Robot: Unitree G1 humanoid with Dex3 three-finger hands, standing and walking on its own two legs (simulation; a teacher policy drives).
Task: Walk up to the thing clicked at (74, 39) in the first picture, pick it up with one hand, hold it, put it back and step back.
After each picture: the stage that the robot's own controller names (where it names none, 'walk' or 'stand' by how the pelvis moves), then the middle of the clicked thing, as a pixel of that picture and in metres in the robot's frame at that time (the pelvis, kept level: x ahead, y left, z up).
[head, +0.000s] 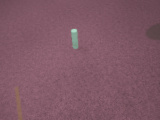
stand; (74, 39) +1.47 +0.12 -0.65
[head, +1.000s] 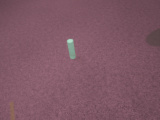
walk; (71, 49) +1.36 +0.23 -0.65
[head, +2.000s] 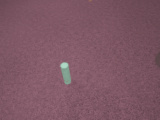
walk; (66, 73) +0.92 +0.24 -0.65
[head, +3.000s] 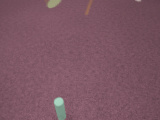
walk; (60, 109) +0.58 +0.20 -0.63
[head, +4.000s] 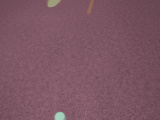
stand; out of the picture +0.45 +0.20 -0.64
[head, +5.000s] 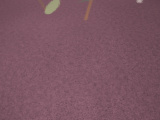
stand; out of the picture +0.42 +0.21 -0.66
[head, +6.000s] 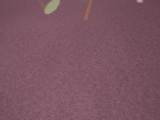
stand; out of the picture +0.40 +0.21 -0.66
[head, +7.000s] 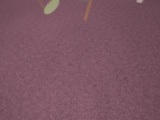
stand; out of the picture +0.39 +0.22 -0.66
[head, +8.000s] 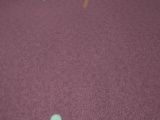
go down; out of the picture +0.40 +0.21 -0.65
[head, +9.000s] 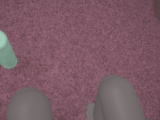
go down; (3, 52) +0.48 +0.25 -0.23
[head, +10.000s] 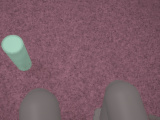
approach; (19, 55) +0.48 +0.24 -0.25
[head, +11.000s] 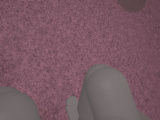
close in; out of the picture +0.46 +0.28 -0.16
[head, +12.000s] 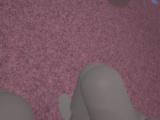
close; out of the picture +0.46 +0.30 -0.16
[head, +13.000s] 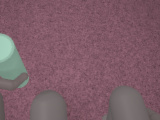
lift; (10, 67) +0.37 +0.25 -0.02
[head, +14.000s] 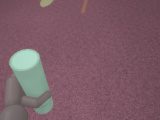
hold; (36, 86) +0.32 +0.17 +0.09
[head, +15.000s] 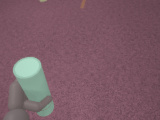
hold; (37, 91) +0.32 +0.17 +0.05
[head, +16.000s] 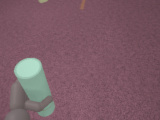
hold; (38, 91) +0.33 +0.17 +0.04
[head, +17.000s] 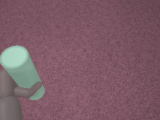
crouch; (27, 77) +0.38 +0.19 +0.00
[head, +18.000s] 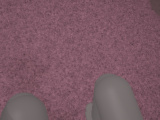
lower; out of the picture +0.51 +0.26 -0.04
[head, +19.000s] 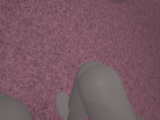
lower; out of the picture +0.47 +0.30 -0.16
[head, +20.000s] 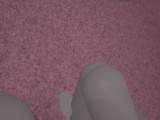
lower; out of the picture +0.46 +0.31 -0.16
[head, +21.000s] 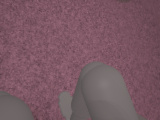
lower; out of the picture +0.46 +0.30 -0.16
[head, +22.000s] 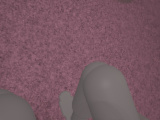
lower; out of the picture +0.46 +0.31 -0.16
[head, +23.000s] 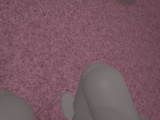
open; out of the picture +0.46 +0.30 -0.17
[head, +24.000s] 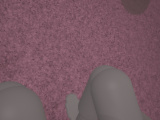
stand; out of the picture +0.46 +0.29 -0.18
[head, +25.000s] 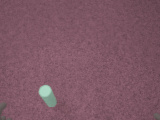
stand; (48, 97) +0.45 +0.22 -0.49
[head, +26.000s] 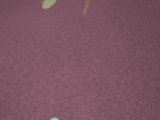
stand; out of the picture +0.42 +0.21 -0.60
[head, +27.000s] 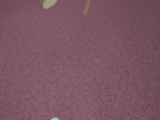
stand; out of the picture +0.42 +0.21 -0.60
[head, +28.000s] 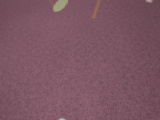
stand; out of the picture +0.43 +0.20 -0.64
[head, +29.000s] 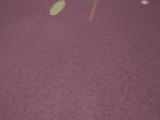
stand; out of the picture +0.42 +0.21 -0.66
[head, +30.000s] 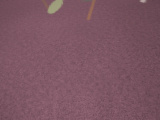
stand; out of the picture +0.41 +0.22 -0.66
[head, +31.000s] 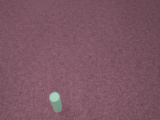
walk; (56, 102) +0.49 +0.18 -0.64
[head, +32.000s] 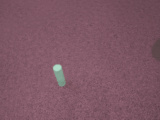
walk; (59, 76) +0.79 +0.26 -0.63
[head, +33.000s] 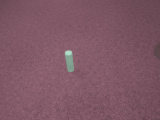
stand; (69, 61) +1.08 +0.18 -0.64
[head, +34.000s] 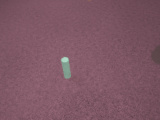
stand; (66, 68) +1.01 +0.20 -0.66
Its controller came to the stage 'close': yes
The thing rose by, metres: 0.68
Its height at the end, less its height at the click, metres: +0.00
